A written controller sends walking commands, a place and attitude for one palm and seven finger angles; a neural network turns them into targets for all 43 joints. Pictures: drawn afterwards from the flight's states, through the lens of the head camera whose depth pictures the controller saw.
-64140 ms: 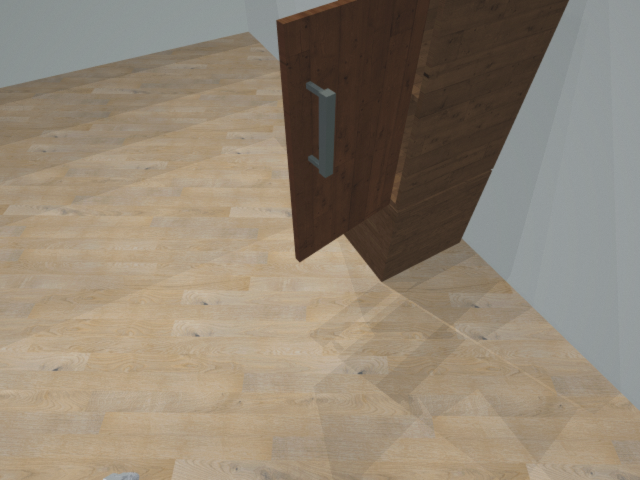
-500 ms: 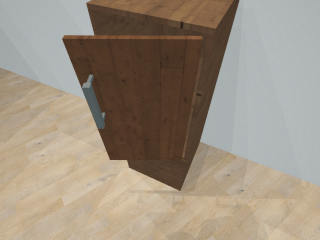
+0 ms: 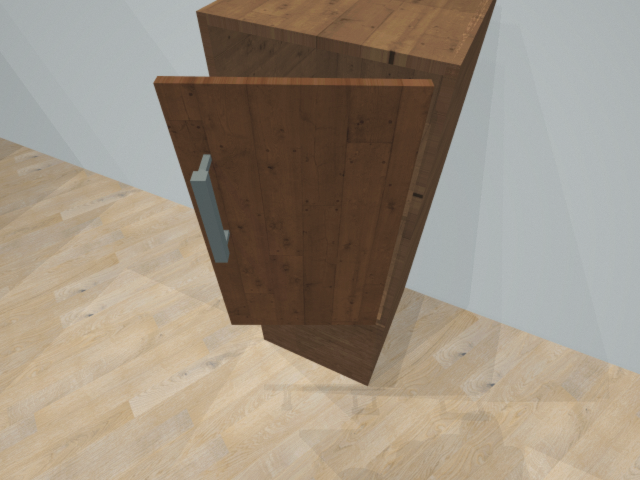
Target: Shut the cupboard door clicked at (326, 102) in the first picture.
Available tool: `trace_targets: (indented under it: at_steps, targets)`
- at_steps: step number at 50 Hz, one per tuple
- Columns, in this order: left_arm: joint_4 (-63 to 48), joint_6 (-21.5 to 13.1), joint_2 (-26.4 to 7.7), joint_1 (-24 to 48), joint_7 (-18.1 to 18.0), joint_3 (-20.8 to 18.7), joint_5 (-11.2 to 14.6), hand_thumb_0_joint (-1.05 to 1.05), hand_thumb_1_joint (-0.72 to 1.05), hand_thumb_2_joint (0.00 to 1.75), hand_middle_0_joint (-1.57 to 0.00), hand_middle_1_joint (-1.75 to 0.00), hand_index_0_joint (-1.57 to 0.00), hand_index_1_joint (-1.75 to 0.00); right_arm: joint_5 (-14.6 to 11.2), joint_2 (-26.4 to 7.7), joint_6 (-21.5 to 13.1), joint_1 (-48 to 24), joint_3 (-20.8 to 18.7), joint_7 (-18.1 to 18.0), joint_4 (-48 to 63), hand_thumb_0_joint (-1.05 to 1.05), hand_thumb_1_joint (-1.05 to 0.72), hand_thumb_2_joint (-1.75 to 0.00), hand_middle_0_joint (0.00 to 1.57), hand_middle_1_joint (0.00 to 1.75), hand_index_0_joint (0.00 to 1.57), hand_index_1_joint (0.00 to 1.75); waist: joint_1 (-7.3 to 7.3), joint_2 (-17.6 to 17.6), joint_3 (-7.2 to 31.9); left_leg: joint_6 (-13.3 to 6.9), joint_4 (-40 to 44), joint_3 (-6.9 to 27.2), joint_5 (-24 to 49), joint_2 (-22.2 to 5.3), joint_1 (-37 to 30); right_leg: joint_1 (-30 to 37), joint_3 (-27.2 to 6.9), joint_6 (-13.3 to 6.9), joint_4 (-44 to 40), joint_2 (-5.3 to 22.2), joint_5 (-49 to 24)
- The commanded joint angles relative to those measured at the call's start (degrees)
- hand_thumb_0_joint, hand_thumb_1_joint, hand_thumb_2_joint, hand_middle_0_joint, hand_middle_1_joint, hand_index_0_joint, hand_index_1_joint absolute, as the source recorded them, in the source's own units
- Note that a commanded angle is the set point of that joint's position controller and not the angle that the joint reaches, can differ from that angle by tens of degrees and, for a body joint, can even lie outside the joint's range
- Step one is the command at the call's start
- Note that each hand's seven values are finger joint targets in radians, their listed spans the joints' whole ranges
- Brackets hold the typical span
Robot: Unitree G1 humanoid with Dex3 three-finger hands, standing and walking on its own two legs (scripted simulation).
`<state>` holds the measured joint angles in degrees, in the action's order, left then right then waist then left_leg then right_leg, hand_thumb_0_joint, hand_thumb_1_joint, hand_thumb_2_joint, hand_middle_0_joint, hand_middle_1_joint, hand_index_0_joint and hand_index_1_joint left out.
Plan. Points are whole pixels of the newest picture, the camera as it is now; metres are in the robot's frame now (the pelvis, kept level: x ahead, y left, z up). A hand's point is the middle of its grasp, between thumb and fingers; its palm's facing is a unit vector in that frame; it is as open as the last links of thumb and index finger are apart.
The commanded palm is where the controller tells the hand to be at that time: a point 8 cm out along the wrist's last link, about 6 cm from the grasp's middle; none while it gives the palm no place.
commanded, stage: raise the hand and make a fist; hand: left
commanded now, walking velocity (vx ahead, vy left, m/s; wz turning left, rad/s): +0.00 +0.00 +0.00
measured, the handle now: (214, 211) +0.47 +0.19 +0.06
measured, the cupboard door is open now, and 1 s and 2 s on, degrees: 25 25 25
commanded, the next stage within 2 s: bring the fist close to the handle in 1.92 s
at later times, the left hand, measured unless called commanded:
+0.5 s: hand out of the picture +0.09 +0.18 -0.06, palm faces +0.22 -0.97 -0.06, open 5.8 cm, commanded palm +0.10 +0.22 -0.03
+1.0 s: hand (168, 450) +0.15 +0.18 +0.01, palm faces +0.08 -1.00 -0.04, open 3.6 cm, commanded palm +0.13 +0.23 +0.02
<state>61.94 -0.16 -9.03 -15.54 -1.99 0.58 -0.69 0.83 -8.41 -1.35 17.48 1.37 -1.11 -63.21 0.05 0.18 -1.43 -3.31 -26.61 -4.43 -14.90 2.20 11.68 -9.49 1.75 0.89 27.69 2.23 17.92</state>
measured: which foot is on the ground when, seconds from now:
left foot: down 0.00-1.00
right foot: down 0.00-1.00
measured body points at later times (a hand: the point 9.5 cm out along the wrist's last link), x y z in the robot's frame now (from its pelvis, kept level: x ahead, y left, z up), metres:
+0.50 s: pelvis -0.05 -0.05 -0.09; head -0.01 -0.02 +0.36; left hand +0.08 +0.23 -0.05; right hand +0.21 -0.26 -0.12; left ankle -0.01 +0.08 -0.74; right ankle -0.03 -0.13 -0.74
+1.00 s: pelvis -0.04 -0.03 -0.06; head +0.00 -0.02 +0.38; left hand +0.14 +0.23 +0.01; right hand +0.11 -0.28 -0.14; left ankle -0.01 +0.08 -0.74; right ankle -0.03 -0.13 -0.74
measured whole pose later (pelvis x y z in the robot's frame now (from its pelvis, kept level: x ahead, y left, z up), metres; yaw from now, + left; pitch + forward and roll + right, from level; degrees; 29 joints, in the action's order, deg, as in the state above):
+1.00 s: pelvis -0.04 -0.03 -0.06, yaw +3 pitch +10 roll -2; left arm -5.9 -23.3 -13.2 -27.1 14.5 -10.5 18.1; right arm -1.7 -16.1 -13.3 18.4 -1.3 -3.6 -32.9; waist 0.1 -1.8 5.9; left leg -1.1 -59.0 0.2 -25.4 -1.0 44.1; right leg -39.0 5.4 -1.6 57.1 -0.3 28.6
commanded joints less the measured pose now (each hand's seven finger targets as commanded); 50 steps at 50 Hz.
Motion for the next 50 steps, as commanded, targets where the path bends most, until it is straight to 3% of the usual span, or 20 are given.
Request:
trace_targets:
  at_steps: [1, 2, 3, 4, 5, 7, 8, 11, 14, 17, 19, 22, 23, 27, 29, 35, 38, 40, 45, 50]
  targets:
    - [-95.86, -17.06, -43.21, 44.79, -3.41, -27.56, 5.17, 0.00, 0.90, 0.90, -0.20, -0.30, -0.20, -0.30, -0.35, -21.74, -12.42, 2.65, -5.46, -4.88, 21.84, 0.00, -0.90, -0.90, 0.20, 0.30, 0.20, 0.30, -9.14, -2.68, 20.08, 1.07, -4.48, 8.33, 30.15, -5.64, -16.90, -5.61, 1.37, -2.14, 5.43, -1.34, -26.42]
    - [-76.71, -11.80, -12.47, 1.75, -2.52, -3.16, 6.54, 0.00, 0.90, 0.90, -0.22, -0.32, -0.22, -0.32, -3.45, -12.38, -17.56, -2.06, -0.91, -5.37, 21.88, 0.00, -0.90, -0.90, 0.20, 0.30, 0.20, 0.30, -1.54, -20.71, 28.89, 3.48, -1.50, 8.00, 39.09, -6.79, -24.66, -10.66, 3.38, -2.09, 10.40, -3.91, -9.95]
    - [-76.87, -9.08, -11.75, 1.29, -5.38, -6.52, 9.20, 0.00, 0.90, 0.90, -0.24, -0.34, -0.24, -0.34, -2.35, -12.42, -19.28, -3.23, -1.58, -5.28, 18.28, 0.00, -0.90, -0.90, 0.20, 0.30, 0.20, 0.30, -0.28, -16.52, 27.26, 6.50, -0.16, 7.87, 43.32, -6.99, -19.66, -9.63, 3.19, -2.49, 9.60, -4.09, -5.01]
    - [-58.83, -2.59, 5.57, -14.80, -4.64, 3.08, 9.64, 0.00, 0.90, 0.90, -0.25, -0.36, -0.25, -0.36, -2.78, -9.47, -19.22, -2.65, -1.88, -3.23, 15.98, 0.00, -0.90, -0.90, 0.20, 0.30, 0.20, 0.30, -2.06, -11.63, 17.56, 6.33, 1.80, 9.55, 35.13, -6.87, -11.25, -14.46, 3.07, -1.28, 9.82, -2.13, -0.36]
    - [-69.91, -4.69, 1.84, -1.74, -4.78, 2.73, 10.06, 0.00, 0.90, 0.90, -0.27, -0.38, -0.27, -0.38, -2.81, -12.45, -19.77, -1.34, -3.80, -1.72, 20.04, 0.00, -0.90, -0.90, 0.20, 0.30, 0.20, 0.30, -3.22, -10.02, 8.73, 6.18, 0.38, 10.25, 23.76, -6.38, -4.18, -14.35, 2.56, -1.58, 8.57, -1.61, -1.91]
    - [-61.96, -9.59, -0.26, -7.07, -3.06, -1.88, 8.87, 0.00, 0.90, 0.90, -0.31, -0.42, -0.31, -0.42, -1.97, -12.80, -20.52, -4.96, -4.87, -0.81, 24.12, 0.00, -0.90, -0.90, 0.20, 0.30, 0.20, 0.30, -2.84, -0.43, -1.85, 5.12, -3.98, 9.60, 6.25, -3.70, 8.85, -18.62, 4.52, -2.23, 5.20, -1.70, -1.93]
    - [-56.56, -12.38, -0.48, -16.05, -1.18, -4.19, 9.29, 0.00, 0.90, 0.90, -0.33, -0.44, -0.33, -0.44, -2.18, -12.73, -20.29, -5.55, -5.53, -0.11, 26.19, 0.00, -0.90, -0.90, 0.20, 0.30, 0.20, 0.30, -0.78, 4.73, -3.03, 4.56, -6.04, 8.70, 3.20, -2.74, 13.17, -19.58, 4.70, -2.64, 5.14, -1.86, -0.01]
    - [-51.28, -25.44, 2.06, -26.76, 8.12, -6.79, 12.67, 0.00, 0.90, 0.90, -0.38, -0.50, -0.38, -0.50, -0.78, -11.87, -19.35, -7.55, -6.76, 1.67, 30.72, 0.00, -0.90, -0.90, 0.20, 0.30, 0.20, 0.30, 2.93, 18.08, 4.12, 4.98, -16.84, 6.79, 6.33, -1.98, 21.64, -25.78, 5.94, -2.82, 16.54, -3.17, -3.17]
    - [-51.97, -36.00, -3.65, -26.45, 17.87, -12.83, 15.58, 0.00, 0.90, 0.90, -0.44, -0.56, -0.44, -0.56, -0.74, -12.47, -17.67, -9.77, -7.92, 2.85, 35.41, 0.00, -0.90, -0.90, 0.20, 0.30, 0.20, 0.30, 5.28, 10.47, 10.64, 5.27, -24.21, 4.30, 4.63, -0.50, 27.59, -27.52, 2.90, -3.64, 24.84, -2.27, -5.65]
    - [-64.37, -34.50, -9.90, -18.38, 18.91, -16.30, 15.93, 0.00, 0.90, 0.90, -0.49, -0.62, -0.49, -0.62, -1.23, -12.54, -16.17, -12.12, -7.12, 2.20, 41.61, 0.00, -0.90, -0.90, 0.20, 0.30, 0.20, 0.30, 6.45, -6.06, 17.40, 3.78, -26.42, 2.60, 0.63, 0.13, 28.36, -28.84, 0.20, -3.98, 27.61, -2.31, -1.23]
    - [-74.99, -33.14, -12.33, -11.56, 16.92, -16.95, 16.28, 0.00, 0.90, 0.90, -0.53, -0.66, -0.53, -0.66, -1.16, -12.31, -15.67, -10.85, -6.81, 1.58, 43.29, 0.00, -0.90, -0.90, 0.20, 0.30, 0.20, 0.30, 4.69, -11.14, 21.69, 2.94, -27.39, 4.21, -2.41, -0.76, 27.36, -31.10, -1.00, -3.64, 27.19, -2.69, 2.51]
    - [-89.30, -35.70, -13.06, -1.55, 13.98, -15.60, 17.15, 0.00, 0.90, 0.90, -0.58, -0.72, -0.58, -0.72, -1.36, -11.40, -16.08, -8.41, -5.84, -0.01, 43.01, 0.00, -0.90, -0.90, 0.20, 0.30, 0.20, 0.30, 0.01, -11.71, 22.87, 1.77, -31.50, 5.51, -3.82, -1.49, 26.19, -33.41, -4.19, -3.00, 24.28, -2.75, 6.02]
    - [-92.66, -36.86, -12.31, 2.94, 13.87, -13.44, 17.41, 0.00, 0.90, 0.90, -0.60, -0.74, -0.60, -0.74, -1.23, -11.82, -16.26, -7.66, -5.37, -0.68, 42.31, 0.00, -0.90, -0.90, 0.20, 0.30, 0.20, 0.30, -2.61, -7.74, 22.17, 1.30, -33.08, 6.39, -5.45, -1.97, 27.45, -35.64, -4.94, -2.51, 23.67, -3.17, 8.59]
    - [-84.78, -36.06, -9.94, 2.13, 18.81, -7.65, 18.63, 0.00, 0.90, 0.90, -0.68, -0.82, -0.68, -0.82, -1.98, -13.04, -17.41, -6.92, -4.28, -2.81, 39.69, 0.00, -0.90, -0.90, 0.20, 0.30, 0.20, 0.30, -5.57, -3.19, 14.78, 1.16, -36.09, 6.97, -10.72, -2.70, 33.08, -37.88, -7.35, -1.86, 19.96, -2.99, 17.11]
    - [-77.18, -30.66, -11.28, -0.38, 21.90, -8.42, 18.90, 0.00, 0.90, 0.90, -0.71, -0.86, -0.71, -0.86, -2.84, -13.21, -17.18, -6.79, -3.81, -3.71, 39.56, 0.00, -0.90, -0.90, 0.20, 0.30, 0.20, 0.30, -4.97, -0.19, 12.74, 1.08, -35.85, 6.90, -11.59, -2.73, 35.50, -36.56, -8.88, -1.15, 17.48, -2.32, 19.88]
    - [-73.17, -11.21, -16.12, -11.04, 20.84, -20.81, 21.31, 0.00, 0.90, 0.90, -0.82, -0.98, -0.82, -0.98, -3.87, -10.79, -13.26, -9.24, -3.56, -4.14, 44.48, 0.00, -0.90, -0.90, 0.20, 0.30, 0.20, 0.30, 3.83, 3.99, 19.17, 1.97, -30.37, 6.00, -5.49, -1.28, 34.25, -18.93, -12.51, 1.75, 13.51, 2.14, 9.68]
    - [-79.31, -14.45, -16.10, -10.59, 13.99, -25.51, 21.90, 0.00, 0.90, 0.90, -0.88, -1.04, -0.88, -1.04, -2.92, -9.24, -12.76, -9.07, -3.46, -3.99, 43.63, 0.00, -0.90, -0.90, 0.20, 0.30, 0.20, 0.30, 4.89, 5.54, 19.99, 2.54, -28.38, 6.42, -0.96, -1.68, 31.46, -16.16, -10.13, 2.26, 15.71, 1.45, -1.48]
    - [-81.11, -19.39, -13.66, -11.10, 11.56, -23.09, 20.55, 0.00, 0.90, 0.90, -0.92, -1.08, -0.92, -1.08, -2.48, -8.93, -13.44, -7.19, -3.86, -3.39, 42.56, 0.00, -0.90, -0.90, 0.20, 0.30, 0.20, 0.30, 3.82, 2.71, 17.63, 2.70, -26.22, 6.45, 1.67, -2.08, 28.98, -18.72, -6.63, 0.96, 17.73, 0.13, -7.02]
    - [-78.78, -27.80, -8.58, -8.62, 15.26, -11.00, 18.08, 0.00, 0.90, 0.90, -1.01, -1.18, -1.01, -1.18, -2.05, -11.73, -15.64, -5.01, -3.99, -2.58, 40.46, 0.00, -0.90, -0.90, 0.20, 0.30, 0.20, 0.30, -1.26, -1.18, 13.25, 1.83, -25.79, 6.68, -0.43, -2.16, 26.08, -28.14, -2.96, -0.37, 19.19, -1.79, -1.40]
    - [-80.05, -24.60, -12.13, -7.38, 18.66, -12.45, 19.31, 0.00, 0.90, 0.90, -1.10, -1.28, -1.10, -1.28, -3.06, -13.35, -16.96, -4.37, -4.47, -3.46, 41.33, 0.00, -0.90, -0.90, 0.20, 0.30, 0.20, 0.30, -0.14, -1.99, 17.32, 1.43, -22.69, 7.20, -2.52, -2.09, 22.31, -26.18, -1.84, -1.68, 16.80, -2.57, 5.52]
